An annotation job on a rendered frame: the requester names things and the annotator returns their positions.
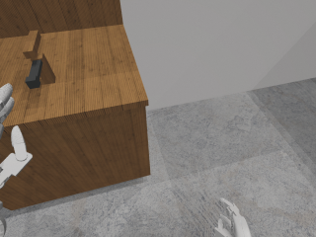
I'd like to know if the tap lever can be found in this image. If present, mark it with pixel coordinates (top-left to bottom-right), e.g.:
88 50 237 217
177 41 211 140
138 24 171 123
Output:
25 59 42 89

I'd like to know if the counter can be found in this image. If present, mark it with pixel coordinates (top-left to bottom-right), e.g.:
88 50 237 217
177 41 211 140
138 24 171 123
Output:
0 0 151 210

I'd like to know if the robot left hand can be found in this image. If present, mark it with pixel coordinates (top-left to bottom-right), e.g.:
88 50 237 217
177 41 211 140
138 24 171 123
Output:
0 83 33 190

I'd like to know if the robot right hand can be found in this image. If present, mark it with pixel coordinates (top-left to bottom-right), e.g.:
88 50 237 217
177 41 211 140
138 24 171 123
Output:
214 197 252 237

